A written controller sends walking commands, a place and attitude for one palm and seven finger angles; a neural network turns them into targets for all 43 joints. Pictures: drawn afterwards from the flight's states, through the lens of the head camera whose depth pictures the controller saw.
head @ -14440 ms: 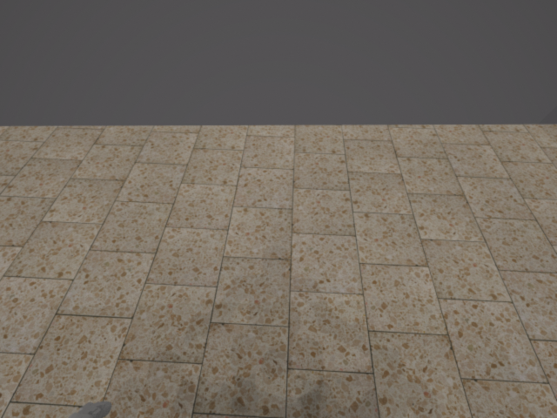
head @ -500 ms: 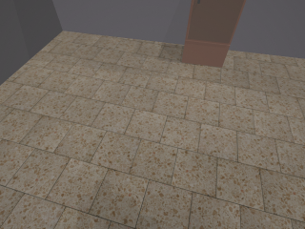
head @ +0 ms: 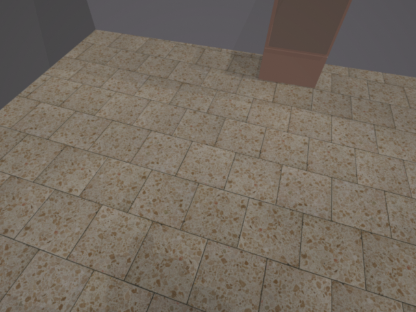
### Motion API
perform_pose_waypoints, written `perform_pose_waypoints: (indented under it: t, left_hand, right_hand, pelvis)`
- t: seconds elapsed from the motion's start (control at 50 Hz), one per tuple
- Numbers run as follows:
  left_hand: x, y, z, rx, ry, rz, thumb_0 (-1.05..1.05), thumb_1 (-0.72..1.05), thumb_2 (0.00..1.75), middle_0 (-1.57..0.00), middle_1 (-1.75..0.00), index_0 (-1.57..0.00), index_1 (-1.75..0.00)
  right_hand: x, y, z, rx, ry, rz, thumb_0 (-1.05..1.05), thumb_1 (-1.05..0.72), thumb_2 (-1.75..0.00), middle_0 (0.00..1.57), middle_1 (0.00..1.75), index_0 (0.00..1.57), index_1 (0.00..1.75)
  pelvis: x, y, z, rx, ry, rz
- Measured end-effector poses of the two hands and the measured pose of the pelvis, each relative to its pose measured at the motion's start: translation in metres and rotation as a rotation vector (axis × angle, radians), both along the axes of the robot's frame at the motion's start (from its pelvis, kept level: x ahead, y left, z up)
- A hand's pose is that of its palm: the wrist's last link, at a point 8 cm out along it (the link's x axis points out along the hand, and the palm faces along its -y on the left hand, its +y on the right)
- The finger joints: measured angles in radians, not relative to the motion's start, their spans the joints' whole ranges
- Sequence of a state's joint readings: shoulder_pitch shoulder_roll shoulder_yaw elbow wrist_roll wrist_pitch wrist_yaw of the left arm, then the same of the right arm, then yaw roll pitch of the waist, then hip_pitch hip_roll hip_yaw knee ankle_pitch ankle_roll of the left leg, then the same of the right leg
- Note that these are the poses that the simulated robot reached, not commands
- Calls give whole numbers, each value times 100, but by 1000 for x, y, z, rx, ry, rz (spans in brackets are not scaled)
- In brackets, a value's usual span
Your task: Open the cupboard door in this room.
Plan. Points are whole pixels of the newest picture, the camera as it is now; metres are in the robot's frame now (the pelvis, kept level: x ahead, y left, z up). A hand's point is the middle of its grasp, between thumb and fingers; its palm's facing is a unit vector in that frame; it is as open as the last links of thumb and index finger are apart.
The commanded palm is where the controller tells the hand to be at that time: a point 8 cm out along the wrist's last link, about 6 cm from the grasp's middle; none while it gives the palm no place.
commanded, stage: stand and wait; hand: left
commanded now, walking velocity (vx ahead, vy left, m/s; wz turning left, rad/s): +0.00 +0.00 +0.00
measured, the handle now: out of the picture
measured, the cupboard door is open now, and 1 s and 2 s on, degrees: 0 0 0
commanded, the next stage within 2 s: turn or walk to find it in 0.18 s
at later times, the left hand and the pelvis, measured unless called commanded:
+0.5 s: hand out of the picture +0.01 +0.18 -0.19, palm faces +0.19 -0.96 -0.19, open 7.4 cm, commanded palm none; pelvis +0.00 +0.00 -0.01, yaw +9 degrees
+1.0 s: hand out of the picture +0.00 +0.14 -0.14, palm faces +0.33 -0.90 -0.28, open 7.4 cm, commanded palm none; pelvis +0.00 -0.07 +0.01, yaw +19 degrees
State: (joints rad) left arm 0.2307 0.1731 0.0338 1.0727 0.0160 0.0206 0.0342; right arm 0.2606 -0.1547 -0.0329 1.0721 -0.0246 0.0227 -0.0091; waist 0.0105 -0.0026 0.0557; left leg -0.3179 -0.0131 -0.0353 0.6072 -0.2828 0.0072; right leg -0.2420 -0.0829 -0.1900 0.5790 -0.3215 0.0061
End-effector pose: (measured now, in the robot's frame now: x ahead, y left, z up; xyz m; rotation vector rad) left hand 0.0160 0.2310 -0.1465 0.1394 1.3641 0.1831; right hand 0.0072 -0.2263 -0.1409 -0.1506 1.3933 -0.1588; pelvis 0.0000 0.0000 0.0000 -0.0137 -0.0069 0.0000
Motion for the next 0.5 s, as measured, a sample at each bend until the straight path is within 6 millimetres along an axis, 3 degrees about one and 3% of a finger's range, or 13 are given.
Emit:
perform_pose_waypoints:
  t: [0.14, 0.26, 0.38, 0.5]
  left_hand:
    - [15, 3, 7, 29, -39, -10, 0, 90, 90, -20, -30, -20, -30]
    - [8, -12, 18, 35, -52, 1, 0, 90, 90, -20, -30, -20, -30]
    - [-3, -16, 8, 14, -46, 64, 0, 90, 90, -20, -30, -20, -30]
    - [-19, -4, -9, -15, -31, 139, 0, 90, 90, -20, -30, -20, -30]
  right_hand:
    - [13, -5, 2, -2, -38, 21, 1, -92, -90, 20, 30, 20, 30]
    - [28, -18, 0, 15, -60, 37, 1, -92, -90, 20, 30, 20, 30]
    - [39, -25, -2, -10, -41, 89, 1, -92, -90, 20, 30, 20, 30]
    - [59, -17, 0, -47, -31, 163, 1, -91, -90, 20, 30, 20, 30]
  pelvis:
    - [2, -7, 3, 29, 9, 19]
    - [5, -17, 7, 19, 0, 33]
    - [6, -16, 1, 0, -10, 97]
    - [5, -4, -7, 13, -7, 157]
